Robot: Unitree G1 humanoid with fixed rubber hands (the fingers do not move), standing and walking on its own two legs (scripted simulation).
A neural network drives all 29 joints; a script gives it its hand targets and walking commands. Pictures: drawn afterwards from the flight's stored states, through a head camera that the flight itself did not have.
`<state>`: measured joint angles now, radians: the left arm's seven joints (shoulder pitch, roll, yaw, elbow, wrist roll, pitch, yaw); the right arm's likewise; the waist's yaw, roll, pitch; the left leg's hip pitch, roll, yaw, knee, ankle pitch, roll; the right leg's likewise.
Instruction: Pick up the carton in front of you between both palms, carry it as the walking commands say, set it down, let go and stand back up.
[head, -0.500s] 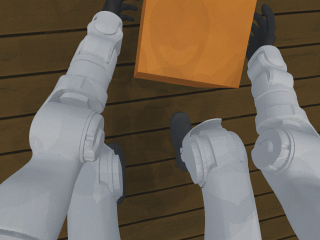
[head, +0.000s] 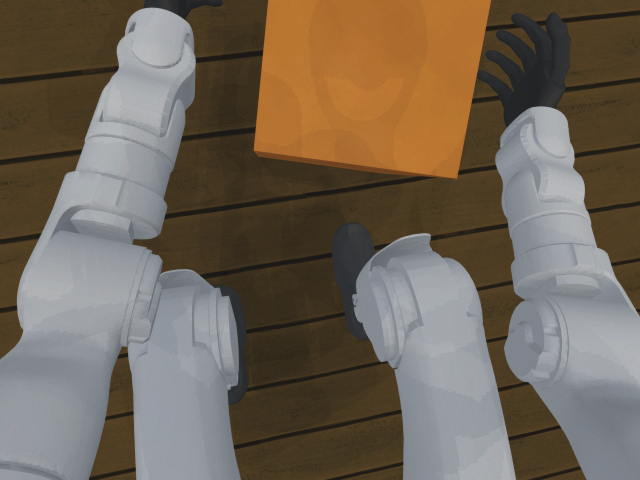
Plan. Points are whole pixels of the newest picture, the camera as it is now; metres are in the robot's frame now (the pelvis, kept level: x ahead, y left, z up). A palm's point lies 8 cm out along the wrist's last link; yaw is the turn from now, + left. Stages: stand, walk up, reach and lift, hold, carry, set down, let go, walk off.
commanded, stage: set down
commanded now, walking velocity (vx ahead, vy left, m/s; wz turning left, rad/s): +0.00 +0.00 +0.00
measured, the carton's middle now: (347, 85) +0.50 -0.12 -0.27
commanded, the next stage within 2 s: let go in 0.86 s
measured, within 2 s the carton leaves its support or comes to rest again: neither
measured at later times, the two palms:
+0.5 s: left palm out of the picture +0.57 +0.07 +0.00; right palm out of the picture +0.43 -0.29 +0.01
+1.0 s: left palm out of the picture +0.56 +0.09 +0.15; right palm out of the picture +0.42 -0.28 +0.16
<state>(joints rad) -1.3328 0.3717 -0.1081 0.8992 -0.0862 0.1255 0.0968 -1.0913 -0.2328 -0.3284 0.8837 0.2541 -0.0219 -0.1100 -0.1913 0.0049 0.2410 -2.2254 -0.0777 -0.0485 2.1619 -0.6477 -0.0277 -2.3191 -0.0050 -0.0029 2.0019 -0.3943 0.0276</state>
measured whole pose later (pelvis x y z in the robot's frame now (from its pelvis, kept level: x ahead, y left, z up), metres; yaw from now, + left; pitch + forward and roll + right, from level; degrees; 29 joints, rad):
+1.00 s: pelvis +0.05 +0.00 +0.25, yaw +1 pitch +44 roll +1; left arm -0.98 0.23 0.13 0.88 0.10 0.17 0.03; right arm -0.67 -0.11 -0.38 0.64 0.04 0.10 0.00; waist -0.20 0.05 -0.15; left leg -1.53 -0.05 -0.04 1.22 -0.45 -0.01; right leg -1.62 0.00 0.02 1.13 -0.28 0.02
